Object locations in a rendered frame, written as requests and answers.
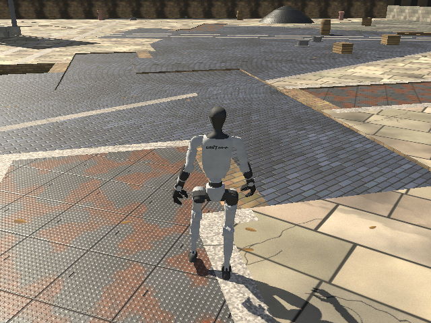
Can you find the right robot shin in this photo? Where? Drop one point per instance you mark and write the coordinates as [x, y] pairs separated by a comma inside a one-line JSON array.
[[228, 248]]

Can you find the left robot hand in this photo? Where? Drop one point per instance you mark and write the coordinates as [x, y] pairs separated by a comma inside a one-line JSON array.
[[176, 194]]

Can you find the left robot foot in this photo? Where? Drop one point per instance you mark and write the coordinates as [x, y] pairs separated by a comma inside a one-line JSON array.
[[192, 257]]

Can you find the left robot forearm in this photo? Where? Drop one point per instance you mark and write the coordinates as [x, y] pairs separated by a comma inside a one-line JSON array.
[[181, 179]]

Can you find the right robot hand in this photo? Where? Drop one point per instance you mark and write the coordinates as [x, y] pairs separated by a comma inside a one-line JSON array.
[[246, 187]]

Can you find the right robot forearm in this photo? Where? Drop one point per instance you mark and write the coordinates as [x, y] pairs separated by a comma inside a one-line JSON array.
[[249, 177]]

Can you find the robot right upper arm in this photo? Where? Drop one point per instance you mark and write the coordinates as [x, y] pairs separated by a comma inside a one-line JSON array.
[[237, 142]]

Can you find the robot left upper arm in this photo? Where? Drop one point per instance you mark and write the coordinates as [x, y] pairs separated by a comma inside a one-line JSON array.
[[192, 152]]

